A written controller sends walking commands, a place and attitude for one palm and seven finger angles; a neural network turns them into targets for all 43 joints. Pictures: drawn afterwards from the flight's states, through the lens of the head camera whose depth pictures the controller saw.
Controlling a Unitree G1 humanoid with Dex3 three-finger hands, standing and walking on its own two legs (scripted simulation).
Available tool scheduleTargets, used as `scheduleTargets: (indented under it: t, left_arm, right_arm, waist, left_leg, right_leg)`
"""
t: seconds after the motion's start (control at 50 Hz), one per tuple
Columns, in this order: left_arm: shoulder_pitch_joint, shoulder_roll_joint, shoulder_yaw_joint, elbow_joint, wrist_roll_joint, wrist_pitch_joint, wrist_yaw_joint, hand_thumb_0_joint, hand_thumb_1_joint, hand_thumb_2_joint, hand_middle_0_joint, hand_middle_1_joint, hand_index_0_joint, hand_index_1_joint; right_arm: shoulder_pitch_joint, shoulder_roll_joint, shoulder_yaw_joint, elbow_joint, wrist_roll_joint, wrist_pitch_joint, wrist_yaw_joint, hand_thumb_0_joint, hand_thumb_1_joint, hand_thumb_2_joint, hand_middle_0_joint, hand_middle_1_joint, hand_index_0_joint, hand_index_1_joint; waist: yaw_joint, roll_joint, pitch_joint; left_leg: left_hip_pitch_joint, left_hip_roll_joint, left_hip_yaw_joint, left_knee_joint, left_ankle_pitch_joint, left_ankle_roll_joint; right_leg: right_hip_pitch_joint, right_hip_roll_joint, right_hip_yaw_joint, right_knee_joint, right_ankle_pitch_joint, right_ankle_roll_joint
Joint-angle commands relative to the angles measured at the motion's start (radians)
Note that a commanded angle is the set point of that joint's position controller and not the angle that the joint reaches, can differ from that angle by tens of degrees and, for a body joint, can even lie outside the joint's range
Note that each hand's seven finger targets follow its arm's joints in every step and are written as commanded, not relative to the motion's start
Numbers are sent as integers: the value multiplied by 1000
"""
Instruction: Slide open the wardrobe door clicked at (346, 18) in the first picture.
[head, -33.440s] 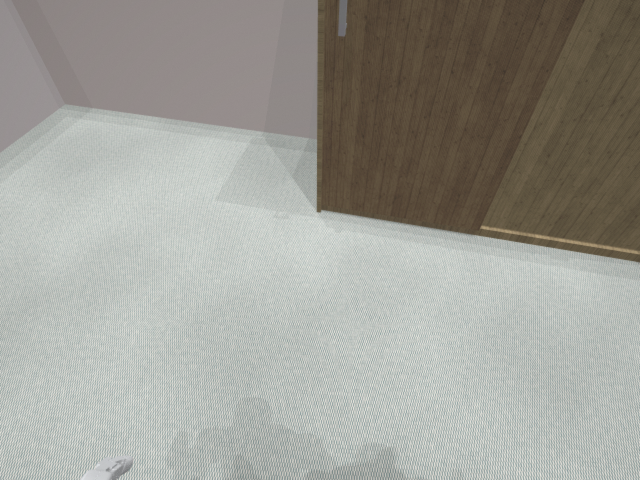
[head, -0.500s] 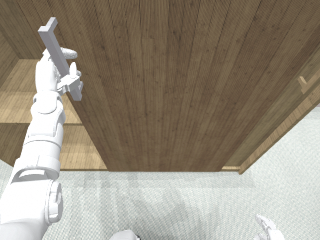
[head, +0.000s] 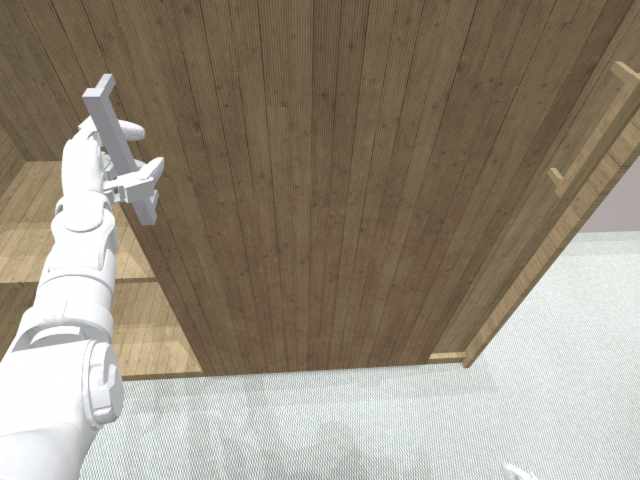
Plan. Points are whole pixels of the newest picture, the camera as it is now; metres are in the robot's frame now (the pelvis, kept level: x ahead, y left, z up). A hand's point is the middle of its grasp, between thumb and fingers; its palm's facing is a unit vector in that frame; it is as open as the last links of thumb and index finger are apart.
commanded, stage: loosen the grip on the handle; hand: left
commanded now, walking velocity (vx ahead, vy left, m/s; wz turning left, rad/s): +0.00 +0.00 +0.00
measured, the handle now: (129, 156) +0.50 +0.26 +0.14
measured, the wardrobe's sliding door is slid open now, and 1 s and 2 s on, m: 0.52 0.52 0.52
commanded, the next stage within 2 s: slip the hand off the handle in 0.38 s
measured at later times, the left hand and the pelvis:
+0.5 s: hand (140, 183) +0.47 +0.24 +0.13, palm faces +0.30 -0.93 -0.20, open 13.9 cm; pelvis +0.01 +0.01 +0.00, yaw -1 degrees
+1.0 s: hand (84, 190) +0.44 +0.30 +0.13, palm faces +0.34 -0.92 -0.20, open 14.7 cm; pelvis +0.03 +0.00 +0.00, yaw +1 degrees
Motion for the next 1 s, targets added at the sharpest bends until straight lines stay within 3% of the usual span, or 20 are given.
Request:
scheduleTargets:
  t: [0.0, 0.02, 0.06, 0.14, 0.16, 0.18, 0.2, 0.24, 0.26, 0.32, 0.36, 0.42, 0.46, 0.52, 0.6, 0.74, 0.86, 0.92, 0.96, 0.98]
  left_arm:
    - [-416, 233, 25, -103, -37, -70, 16, 0, -429, 258, -437, -1383, -437, -1383]
    - [-456, 232, 11, -100, -56, -69, 12, 0, -550, 200, -423, -1367, -423, -1367]
    - [-543, 214, -39, -131, -39, -76, 10, 0, -550, 200, -397, -1333, -397, -1333]
    - [-603, 211, -47, -220, -16, -108, 43, 0, -550, 200, -343, -1267, -343, -1267]
    - [-595, 193, -59, -230, -18, -115, 53, 0, -550, 200, -330, -1250, -330, -1250]
    - [-526, 359, 84, -217, -19, -122, 63, 0, -550, 200, -317, -1233, -317, -1233]
    - [-531, 305, 24, -227, -25, -121, 59, 0, -550, 200, -303, -1217, -303, -1217]
    - [-546, 247, -11, -217, -42, -119, 55, 0, -550, 200, -277, -1183, -277, -1183]
    - [-541, 252, -12, -202, -46, -112, 51, 0, -550, 200, -263, -1167, -263, -1167]
    - [-549, 256, -13, -246, -46, -102, 44, 0, -550, 200, -250, -1150, -250, -1150]
    - [-515, 274, 14, -267, -49, -100, 45, 0, -550, 200, -250, -1150, -250, -1150]
    - [-456, 228, -2, -281, -62, -78, 40, 0, -550, 200, -250, -1150, -250, -1150]
    - [-413, 271, 43, -239, -67, -68, 37, 0, -550, 200, -250, -1150, -250, -1150]
    - [-382, 269, 43, -313, -65, -64, 27, 0, -550, 200, -250, -1150, -250, -1150]
    - [-285, 329, 107, -377, -73, -54, 18, 0, -550, 200, -250, -1150, -250, -1150]
    - [-295, 338, 82, -406, -84, -36, -44, 0, -550, 200, -250, -1150, -250, -1150]
    - [-294, 339, 72, -404, -122, -43, -120, 0, -550, 200, -250, -1150, -250, -1150]
    - [-308, 378, 86, -331, -124, -32, -146, 0, -550, 200, -250, -1150, -250, -1150]
    - [-299, 436, 130, -343, -126, -37, -155, 0, -550, 200, -250, -1150, -250, -1150]
    - [-281, 423, 120, -342, -125, -38, -163, 0, -550, 200, -250, -1150, -250, -1150]
  right_arm:
    - [5, -177, -42, -105, 25, -20, -16, 0, -900, -900, 200, 300, 200, 300]
    - [-9, -177, -35, -108, 32, -24, -21, 0, -900, -900, 200, 300, 200, 300]
    - [2, -170, -31, -107, 33, -35, -24, 0, -900, -900, 200, 300, 200, 300]
    - [35, -163, -36, -99, 17, -54, -25, 0, -900, -900, 200, 300, 200, 300]
    - [40, -164, -37, -97, 14, -59, -24, 0, -900, -900, 200, 300, 200, 300]
    - [50, -181, -41, -90, 12, -56, -29, 0, -900, -900, 200, 300, 200, 300]
    - [36, -172, -30, -101, 13, -53, -32, 0, -900, -900, 200, 300, 200, 300]
    - [46, -166, -29, -94, 13, -61, -35, 0, -900, -900, 200, 300, 200, 300]
    - [47, -170, -27, -84, 16, -62, -37, 0, -900, -900, 200, 300, 200, 300]
    - [66, -172, -33, -79, 15, -63, -38, 0, -900, -900, 200, 300, 200, 300]
    - [78, -172, -35, -77, 13, -62, -39, 0, -900, -900, 200, 300, 200, 300]
    - [80, -163, -34, -78, 16, -54, -36, 0, -900, -900, 200, 300, 200, 300]
    - [90, -167, -34, -70, 16, -45, -40, 0, -900, -900, 200, 300, 200, 300]
    - [75, -158, -32, -98, 18, -33, -38, 0, -900, -900, 200, 300, 200, 300]
    - [60, -153, -28, -123, 19, -17, -41, 0, -900, -900, 200, 300, 200, 300]
    - [45, -155, -25, -136, 32, -4, -59, 0, -900, -900, 200, 300, 200, 300]
    - [55, -157, -26, -118, 40, -3, -70, 0, -900, -900, 200, 300, 200, 300]
    - [64, -166, -23, -108, 42, 3, -76, 0, -900, -900, 200, 300, 200, 300]
    - [68, -170, -25, -111, 40, 4, -77, 0, -900, -900, 200, 300, 200, 300]
    - [71, -168, -24, -119, 40, 6, -75, 0, -900, -900, 200, 300, 200, 300]
  waist:
    - [-12, -128, -155]
    - [-15, -101, -157]
    - [-22, 11, -204]
    - [-20, 111, -298]
    - [-23, 110, -321]
    - [19, 74, -343]
    - [-1, 95, -332]
    - [-16, 31, -284]
    - [-18, 33, -257]
    - [-16, 91, -308]
    - [-7, 91, -333]
    - [-2, 66, -311]
    - [3, 28, -279]
    - [22, 52, -318]
    - [52, 46, -340]
    - [22, 49, -288]
    - [16, 98, -312]
    - [6, 57, -261]
    - [23, 83, -310]
    - [27, 93, -324]
  left_leg:
    - [160, -23, -80, -56, -123, 45]
    - [145, -33, -73, -61, -165, 45]
    - [174, -39, -78, -61, -207, 43]
    - [240, -28, -131, -58, -248, 32]
    - [253, -25, -140, -57, -249, 31]
    - [232, -22, -138, -56, -235, 33]
    - [222, -27, -120, -52, -222, 34]
    - [194, -25, -124, -44, -223, 42]
    - [186, -22, -120, -44, -218, 43]
    - [240, -20, -130, -35, -143, 36]
    - [270, -17, -130, -19, -50, 37]
    - [280, -17, -123, -5, 36, 37]
    - [245, -19, -118, 2, 54, 40]
    - [269, -22, -117, 5, 111, 36]
    - [261, -26, -99, 15, 174, 38]
    - [249, -30, -93, 24, 142, 48]
    - [290, -34, -104, 33, 165, 45]
    - [243, -37, -106, 30, 128, 47]
    - [245, -42, -99, 39, 156, 50]
    - [250, -44, -98, 43, 170, 49]
  right_leg:
    - [-143, -6, 43, -136, -26, 19]
    - [-143, -10, 57, -144, -80, 21]
    - [-165, -8, 61, -126, -96, 15]
    - [-197, 3, 41, -82, -71, 0]
    - [-204, 8, 41, -78, -76, 1]
    - [-156, 9, 47, -82, -78, -2]
    - [-149, 9, 48, -80, -72, 3]
    - [-156, 10, 46, -92, -65, 8]
    - [-162, 10, 50, -98, -63, 9]
    - [-165, 14, 40, -80, -2, 3]
    - [-149, 17, 37, -76, 56, 2]
    - [-146, 21, 28, -73, 110, 3]
    - [-131, 21, 32, -77, 127, 5]
    - [-108, 21, 28, -60, 163, 1]
    - [-51, 19, 32, -51, 231, 2]
    - [-64, 19, 41, -70, 226, 6]
    - [-88, 21, 42, -75, 241, 6]
    - [-99, 17, 41, -80, 225, 9]
    - [-70, 15, 47, -71, 260, 8]
    - [-68, 15, 47, -66, 270, 8]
